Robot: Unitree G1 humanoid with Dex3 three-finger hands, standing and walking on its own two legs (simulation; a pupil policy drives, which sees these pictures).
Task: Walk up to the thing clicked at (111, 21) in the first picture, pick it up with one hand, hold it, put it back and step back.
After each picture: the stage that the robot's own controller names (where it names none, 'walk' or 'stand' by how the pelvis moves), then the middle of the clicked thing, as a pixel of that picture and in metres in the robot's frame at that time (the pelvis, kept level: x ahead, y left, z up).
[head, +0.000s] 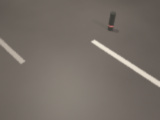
stand; (111, 21) +1.72 -0.35 -0.65
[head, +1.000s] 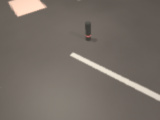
walk; (88, 31) +1.62 +0.08 -0.63
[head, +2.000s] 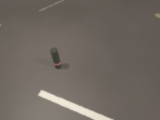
walk; (56, 58) +1.04 +0.35 -0.65
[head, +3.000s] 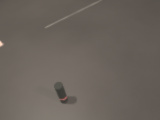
walk; (61, 93) +0.69 +0.29 -0.65
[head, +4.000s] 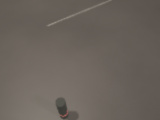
stand; (62, 109) +0.50 +0.20 -0.63
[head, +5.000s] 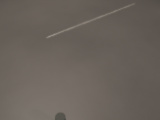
stand; out of the picture +0.45 +0.17 -0.65
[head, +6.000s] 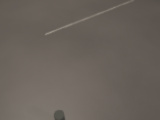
stand; out of the picture +0.45 +0.17 -0.66
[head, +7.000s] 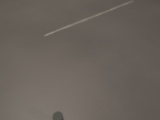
stand; out of the picture +0.44 +0.18 -0.66
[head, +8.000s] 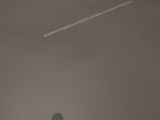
stand; out of the picture +0.44 +0.19 -0.66
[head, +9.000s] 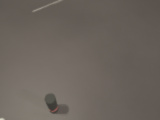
go down; (52, 104) +0.46 +0.19 -0.62
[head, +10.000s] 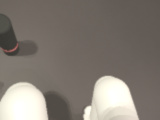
go down; (6, 38) +0.50 +0.26 -0.23
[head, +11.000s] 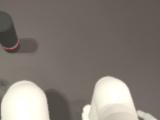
close in; (7, 36) +0.50 +0.26 -0.24
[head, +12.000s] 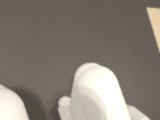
close; out of the picture +0.48 +0.31 -0.16
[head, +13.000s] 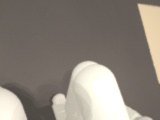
lift; out of the picture +0.46 +0.31 -0.16
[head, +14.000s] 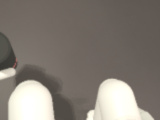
lift; (1, 57) +0.37 +0.26 -0.04
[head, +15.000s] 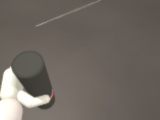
hold; (38, 86) +0.31 +0.15 +0.08
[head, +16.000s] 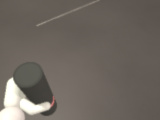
hold; (40, 93) +0.30 +0.15 +0.04
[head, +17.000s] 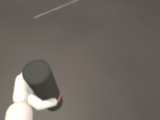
crouch; (47, 90) +0.32 +0.13 +0.02
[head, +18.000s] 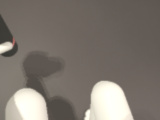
crouch; out of the picture +0.48 +0.22 -0.04
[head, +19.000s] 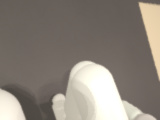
lower; out of the picture +0.44 +0.30 -0.17
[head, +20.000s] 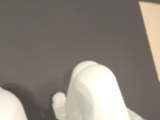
lower; out of the picture +0.45 +0.31 -0.17
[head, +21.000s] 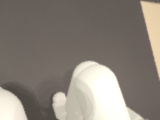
lower; out of the picture +0.45 +0.31 -0.17
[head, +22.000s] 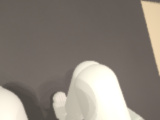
lower; out of the picture +0.44 +0.31 -0.17
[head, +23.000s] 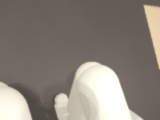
loosen; out of the picture +0.45 +0.28 -0.16
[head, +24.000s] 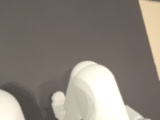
rise; out of the picture +0.45 +0.29 -0.17
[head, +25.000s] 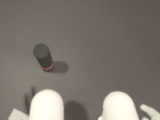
walk; (45, 60) +0.49 +0.20 -0.34
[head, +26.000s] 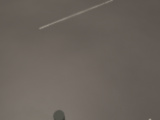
stand; out of the picture +0.42 +0.15 -0.59
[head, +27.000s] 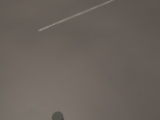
stand; out of the picture +0.42 +0.17 -0.60
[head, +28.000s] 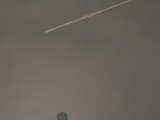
stand; out of the picture +0.43 +0.15 -0.63
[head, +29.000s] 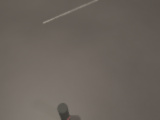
walk; (64, 114) +0.44 +0.15 -0.65
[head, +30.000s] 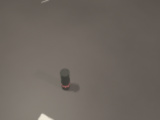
walk; (65, 80) +0.66 +0.12 -0.63
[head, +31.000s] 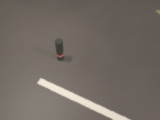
walk; (59, 50) +1.02 +0.24 -0.63
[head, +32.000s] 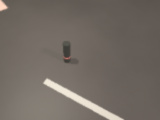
stand; (66, 52) +1.06 +0.16 -0.64
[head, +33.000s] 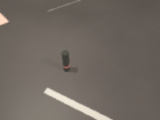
stand; (66, 61) +1.06 +0.18 -0.66
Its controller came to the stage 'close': yes
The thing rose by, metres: 0.68
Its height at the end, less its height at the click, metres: +0.00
